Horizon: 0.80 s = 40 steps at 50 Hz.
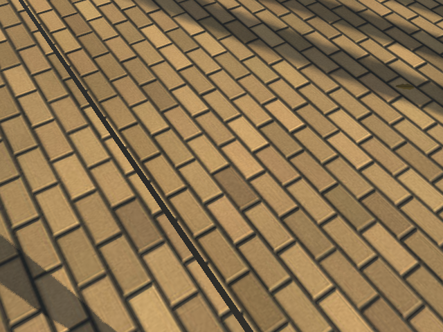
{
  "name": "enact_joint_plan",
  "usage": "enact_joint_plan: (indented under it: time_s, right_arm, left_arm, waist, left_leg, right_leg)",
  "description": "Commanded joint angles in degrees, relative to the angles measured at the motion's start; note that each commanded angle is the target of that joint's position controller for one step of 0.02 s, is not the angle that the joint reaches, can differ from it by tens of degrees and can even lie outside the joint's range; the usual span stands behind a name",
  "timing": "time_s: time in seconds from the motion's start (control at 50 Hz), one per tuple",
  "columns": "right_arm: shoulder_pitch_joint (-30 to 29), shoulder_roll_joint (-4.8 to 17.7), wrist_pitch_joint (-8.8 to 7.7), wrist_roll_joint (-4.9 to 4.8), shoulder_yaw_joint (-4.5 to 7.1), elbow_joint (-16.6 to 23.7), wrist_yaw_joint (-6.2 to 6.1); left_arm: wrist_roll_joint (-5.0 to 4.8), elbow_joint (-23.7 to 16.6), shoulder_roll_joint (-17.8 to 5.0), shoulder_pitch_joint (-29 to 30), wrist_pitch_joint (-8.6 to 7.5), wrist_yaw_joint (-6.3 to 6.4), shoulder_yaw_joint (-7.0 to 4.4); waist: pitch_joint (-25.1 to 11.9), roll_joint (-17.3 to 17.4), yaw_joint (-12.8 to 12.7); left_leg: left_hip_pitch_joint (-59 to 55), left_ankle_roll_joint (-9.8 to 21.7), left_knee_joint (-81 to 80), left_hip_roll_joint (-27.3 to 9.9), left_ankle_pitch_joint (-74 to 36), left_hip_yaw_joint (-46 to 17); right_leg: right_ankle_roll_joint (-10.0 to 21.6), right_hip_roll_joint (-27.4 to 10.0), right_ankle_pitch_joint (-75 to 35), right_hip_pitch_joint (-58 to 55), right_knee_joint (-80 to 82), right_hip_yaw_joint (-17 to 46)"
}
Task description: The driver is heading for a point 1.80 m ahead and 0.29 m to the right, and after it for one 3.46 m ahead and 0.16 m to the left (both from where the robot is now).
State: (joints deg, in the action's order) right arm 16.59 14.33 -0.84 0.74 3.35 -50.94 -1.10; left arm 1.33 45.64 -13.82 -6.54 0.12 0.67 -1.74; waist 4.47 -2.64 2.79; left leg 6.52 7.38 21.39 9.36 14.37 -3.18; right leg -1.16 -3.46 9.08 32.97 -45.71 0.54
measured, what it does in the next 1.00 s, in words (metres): steps on the spot: right foot, then left foot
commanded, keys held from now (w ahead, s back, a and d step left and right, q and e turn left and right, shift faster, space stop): no key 1.00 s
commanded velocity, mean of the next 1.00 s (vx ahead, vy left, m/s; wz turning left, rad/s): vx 0.03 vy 0.00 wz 0.06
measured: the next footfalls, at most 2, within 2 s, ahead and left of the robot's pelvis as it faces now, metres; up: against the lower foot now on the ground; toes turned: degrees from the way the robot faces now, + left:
right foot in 0.12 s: +0.15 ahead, -0.11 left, +0.00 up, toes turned +1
left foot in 0.40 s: +0.07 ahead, +0.11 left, +0.00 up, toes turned -3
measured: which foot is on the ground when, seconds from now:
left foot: down 0.00-0.12, up 0.14-0.38, down 0.40-1.00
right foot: up 0.00-0.10, down 0.12-1.00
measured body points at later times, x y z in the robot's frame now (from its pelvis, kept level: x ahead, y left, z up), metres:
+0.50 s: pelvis +0.05 -0.01 +0.00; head +0.06 -0.01 +0.45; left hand +0.13 +0.24 -0.14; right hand +0.11 -0.27 -0.14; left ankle +0.03 +0.11 -0.74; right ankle +0.11 -0.11 -0.74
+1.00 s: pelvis +0.07 +0.01 +0.01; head +0.07 +0.02 +0.46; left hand +0.08 +0.25 -0.15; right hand +0.09 -0.22 -0.15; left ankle +0.03 +0.11 -0.74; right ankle +0.11 -0.11 -0.74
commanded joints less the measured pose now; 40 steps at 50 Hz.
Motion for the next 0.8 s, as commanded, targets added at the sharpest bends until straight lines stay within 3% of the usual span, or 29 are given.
enact_joint_plan:
  time_s: [0.02, 0.08, 0.1, 0.12, 0.14, 0.16, 0.18, 0.2, 0.22, 0.26, 0.32, 0.36, 0.4, 0.42, 0.44, 0.48, 0.5, 0.56, 0.8]
  right_arm:
    - [3.16, 7.1, 0.22, 0.61, 1.1, 1.75, -0.62]
    - [0.25, 7.29, 0.4, 0.24, 0.74, 2.0, -0.99]
    - [-1.6, 7.08, 0.11, -0.56, 0.42, 2.29, -1.07]
    - [-0.37, 5.14, -0.64, -0.89, -0.4, 3.45, -0.9]
    - [6.76, 3.95, 0.29, -1.48, -0.25, 1.8, -0.93]
    - [5.54, 7.09, 1.51, -0.21, 0.46, 0.69, -1.11]
    - [2.85, 7.07, 2.05, 0.02, 0.58, 0.27, -1.01]
    - [1.01, 6.09, 2.49, 0.06, 0.33, -0.06, -0.87]
    - [0.26, 5.26, 2.99, -0.16, 0.05, -0.31, -0.59]
    - [1.55, 3.91, 3.69, -0.14, -0.65, -2.0, -0.18]
    - [-0.39, 3.33, 4.31, -0.54, -1.19, -3.36, -0.55]
    - [-0.3, 3.05, 4.17, -0.52, -1.49, -4.52, -0.68]
    - [-1.04, 3.94, 3.46, 0.16, -1.74, -5.28, -0.69]
    - [-1.57, 5.25, 2.85, 0.87, -1.79, -5.09, -0.72]
    - [-3.03, 6.72, 2.45, 0.31, -1.55, -5.68, -0.62]
    - [-3.76, 4.45, 1.28, -0.09, -2.36, -6.76, -0.57]
    - [-3.98, 4.56, 0.88, -0.15, -2.41, -7.25, -0.73]
    - [-3.47, 4.64, 0.21, -0.42, -2.64, -8.41, -1.04]
    - [-0.3, 3.26, 0.14, -0.56, -3.33, -12.2, -1.23]
  left_arm:
    - [-0.24, -3.59, -4.84, 0.11, -0.73, 0.35, -0.66]
    - [-0.34, -1.95, -4.95, -4.99, -1.45, 0.82, -0.53]
    - [-0.01, -0.82, -4.78, -8.75, -2.09, 1.12, -0.45]
    - [0.6, -0.17, -8.01, -13.0, -2.95, 1.73, -0.85]
    - [-0.62, -1.12, -10.45, -10.77, -2.31, 1.71, -1.05]
    - [-1.46, -0.84, -7.31, -10.79, -1.9, 1.11, -0.13]
    - [-0.97, -0.87, -5.86, -8.64, -1.93, 0.85, 0.42]
    - [-0.4, -1.13, -4.5, -5.75, -1.74, 0.92, 0.98]
    - [-0.18, -1.25, -3.88, -3.47, -1.64, 1.19, 1.4]
    - [0.16, -0.53, -4.45, -1.96, -1.46, 1.13, 1.44]
    - [-0.15, 1.32, -6.43, -4.84, -1.05, 0.83, 0.86]
    - [-0.46, 1.81, -7.34, -4.15, -0.52, 0.67, 0.45]
    - [-0.61, 2.44, -7.12, -4.9, -0.09, 0.51, 0.31]
    - [-0.74, 2.53, -6.73, -5.14, -0.03, 0.31, 0.25]
    - [-1.15, 2.52, -5.91, -5.06, 0.3, 0.11, 0.21]
    - [-0.86, 3.94, -4.92, -5.4, 0.4, -0.12, 0.38]
    - [-0.83, 4.88, -4.72, -6.53, 0.25, -0.16, 0.43]
    - [-0.64, 6.87, -4.94, -7.39, -0.29, -0.18, 0.44]
    - [-0.77, 13.13, -3.79, -9.13, -0.28, 0.44, 1.38]
  waist:
    - [-5.85, 7.06, 0.21]
    - [-5.26, 6.27, -2.59]
    - [-6.34, 4.68, -5.36]
    - [-11.49, -2.22, -5.68]
    - [-15.33, -10.85, -2.88]
    - [-15.11, -7.0, -3.31]
    - [-10.53, -3.05, -2.93]
    - [-8.08, -0.37, -2.03]
    - [-6.31, -1.97, -0.94]
    - [-6.26, -5.25, 0.0]
    - [-7.65, -5.0, -1.98]
    - [-6.98, -5.04, -1.47]
    - [-5.15, -3.68, -1.69]
    - [-4.3, -2.45, -2.26]
    - [-1.15, 2.46, -3.71]
    - [-1.44, 5.69, -4.24]
    - [-1.91, 6.26, -4.75]
    - [-2.63, 5.23, -4.8]
    - [-1.62, 2.72, -3.61]
  left_leg:
    - [-6.33, 3.0, 3.13, -17.34, -53.45, -8.03]
    - [-4.77, 2.21, 8.0, -17.33, -51.88, -9.72]
    - [-1.68, 0.2, 11.76, -15.67, -47.8, -8.92]
    - [3.9, -2.2, 19.53, -11.66, -30.8, -6.69]
    - [8.92, -4.25, 29.21, -1.84, 12.63, -2.05]
    - [10.97, -4.28, 35.45, -2.04, 24.44, -3.5]
    - [12.48, -4.92, 38.2, -2.76, 22.72, -4.94]
    - [12.26, -5.77, 37.07, -4.04, 19.38, -5.45]
    - [10.83, -6.74, 33.15, -5.44, 16.64, -5.18]
    - [6.71, -8.58, 24.84, -5.69, 14.28, -1.94]
    - [4.0, -9.05, 14.44, -6.14, 11.46, 0.66]
    - [1.33, -8.22, 6.68, -6.71, 4.24, 1.79]
    - [-2.3, -6.94, -0.35, -8.73, -2.72, -0.72]
    - [-2.32, -6.09, -1.39, -11.99, -2.26, -4.65]
    - [5.77, -4.88, -1.46, -12.63, 3.08, -6.17]
    - [11.7, -4.68, -5.4, -13.5, 6.23, -7.43]
    - [11.93, -4.81, -6.42, -13.5, 5.35, -7.57]
    - [9.51, -4.65, -6.64, -13.42, 1.14, -7.16]
    - [5.72, -3.79, -6.26, -13.27, -3.82, -5.95]
  right_leg:
    - [1.42, 1.86, 2.24, -3.27, 3.76, -0.93]
    - [4.1, 3.13, 2.77, -12.39, 14.58, -0.88]
    - [5.26, 1.92, -7.32, -20.84, 22.72, 0.49]
    - [7.91, -8.06, -33.31, -32.42, 23.54, 10.68]
    - [19.0, -19.81, -54.0, -35.01, 22.05, 22.58]
    - [22.23, -20.64, -48.54, -31.85, 23.27, 25.65]
    - [21.16, -18.03, -39.18, -27.75, 25.15, 22.24]
    - [18.19, -14.63, -29.43, -24.36, 27.32, 18.21]
    - [15.3, -11.89, -22.94, -21.49, 29.56, 14.6]
    - [11.9, -7.15, -17.35, -19.92, 30.54, 9.15]
    - [11.24, -6.49, -8.04, -21.84, 30.47, 9.39]
    - [10.03, -5.97, 1.39, -19.95, 30.69, 10.16]
    - [6.51, -5.06, 11.39, -15.23, 31.94, 10.75]
    - [4.61, -4.28, 14.23, -13.55, 31.7, 10.52]
    - [3.69, -1.36, 13.05, -15.65, 31.55, 7.39]
    - [3.56, -0.83, 4.93, -23.97, 27.57, 5.69]
    - [3.63, -0.8, 2.08, -25.79, 26.52, 5.31]
    - [3.67, -1.16, -1.67, -26.09, 26.02, 5.08]
    - [2.36, -1.39, -4.05, -24.4, 26.7, 4.82]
